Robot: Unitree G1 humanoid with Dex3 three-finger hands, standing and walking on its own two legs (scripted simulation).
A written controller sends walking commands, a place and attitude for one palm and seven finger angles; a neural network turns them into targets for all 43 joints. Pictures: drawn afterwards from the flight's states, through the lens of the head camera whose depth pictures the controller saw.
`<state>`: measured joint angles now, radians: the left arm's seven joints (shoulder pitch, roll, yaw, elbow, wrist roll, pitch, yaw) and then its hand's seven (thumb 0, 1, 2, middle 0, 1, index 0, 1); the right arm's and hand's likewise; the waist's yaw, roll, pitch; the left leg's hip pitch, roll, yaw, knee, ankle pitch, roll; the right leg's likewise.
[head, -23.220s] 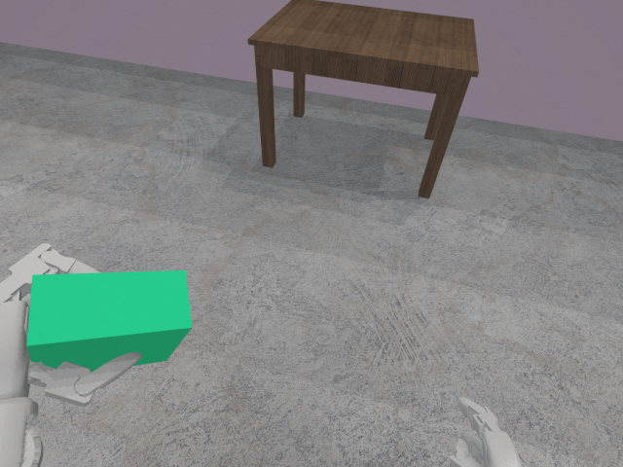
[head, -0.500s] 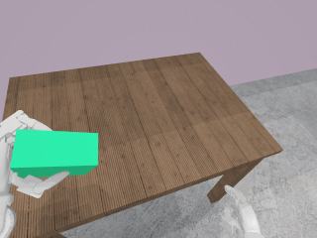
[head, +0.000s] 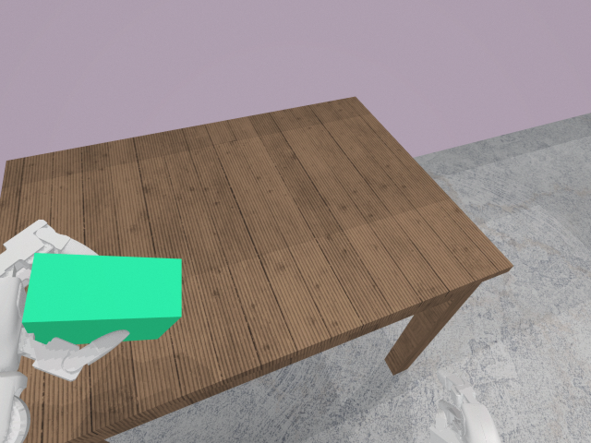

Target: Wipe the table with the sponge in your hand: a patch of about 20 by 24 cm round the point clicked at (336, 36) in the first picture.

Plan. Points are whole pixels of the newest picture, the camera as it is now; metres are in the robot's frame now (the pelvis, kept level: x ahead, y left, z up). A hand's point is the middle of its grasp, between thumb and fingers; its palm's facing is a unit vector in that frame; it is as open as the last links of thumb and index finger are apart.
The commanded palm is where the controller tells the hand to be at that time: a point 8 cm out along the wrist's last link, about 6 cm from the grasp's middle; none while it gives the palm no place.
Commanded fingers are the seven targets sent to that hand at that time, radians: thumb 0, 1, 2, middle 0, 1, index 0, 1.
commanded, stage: shuffle to correct the standing spot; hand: left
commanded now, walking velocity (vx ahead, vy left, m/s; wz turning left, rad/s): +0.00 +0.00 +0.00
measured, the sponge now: (128, 303) +0.23 +0.20 +0.12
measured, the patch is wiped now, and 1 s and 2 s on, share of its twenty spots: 0.00 0.00 0.00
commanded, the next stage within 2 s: come to a stop and stand still in 0.86 s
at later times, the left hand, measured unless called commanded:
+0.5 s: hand (113, 289) +0.23 +0.21 +0.16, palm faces +0.32 -0.87 -0.38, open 10.2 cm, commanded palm +0.17 +0.25 +0.17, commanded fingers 0.00 0.10 1.30 -1.20 -1.60 -1.20 -1.60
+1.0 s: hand (173, 300) +0.22 +0.15 +0.15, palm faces +0.29 -0.87 -0.39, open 10.2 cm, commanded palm +0.17 +0.19 +0.17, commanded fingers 0.00 0.10 1.30 -1.20 -1.60 -1.20 -1.60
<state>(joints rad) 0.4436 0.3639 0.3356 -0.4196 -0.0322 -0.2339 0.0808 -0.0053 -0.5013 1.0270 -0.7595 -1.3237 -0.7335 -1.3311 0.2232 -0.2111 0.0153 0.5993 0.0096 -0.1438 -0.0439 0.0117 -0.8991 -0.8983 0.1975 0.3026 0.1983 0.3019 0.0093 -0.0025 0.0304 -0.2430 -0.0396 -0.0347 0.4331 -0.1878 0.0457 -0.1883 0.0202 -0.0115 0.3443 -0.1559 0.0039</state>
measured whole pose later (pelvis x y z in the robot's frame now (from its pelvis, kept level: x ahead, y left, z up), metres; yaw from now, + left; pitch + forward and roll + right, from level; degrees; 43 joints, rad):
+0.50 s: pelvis +0.00 -0.03 +0.00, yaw -1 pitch +1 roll -1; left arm 0.42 0.37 0.34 -0.45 -0.06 -0.18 0.07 -0.01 -0.50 1.03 -0.76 -1.32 -0.73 -1.33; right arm 0.19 -0.17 0.02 0.56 0.01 -0.12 -0.03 0.01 -0.90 -0.90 0.20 0.30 0.20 0.30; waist 0.02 -0.02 0.03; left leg -0.24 0.00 -0.03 0.42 -0.19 0.00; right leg -0.21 0.06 -0.01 0.37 -0.17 -0.04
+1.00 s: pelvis +0.00 -0.08 -0.01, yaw -1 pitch +1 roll -1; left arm 0.48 0.38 0.35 -0.49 -0.10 -0.13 0.07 -0.01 -0.50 1.03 -0.76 -1.32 -0.73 -1.33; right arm 0.21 -0.22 -0.02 0.59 0.01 -0.09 -0.05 0.01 -0.90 -0.90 0.20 0.30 0.20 0.30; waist -0.01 0.01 0.01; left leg -0.29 0.07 -0.06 0.51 -0.24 -0.03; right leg -0.25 0.14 -0.04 0.42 -0.20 -0.11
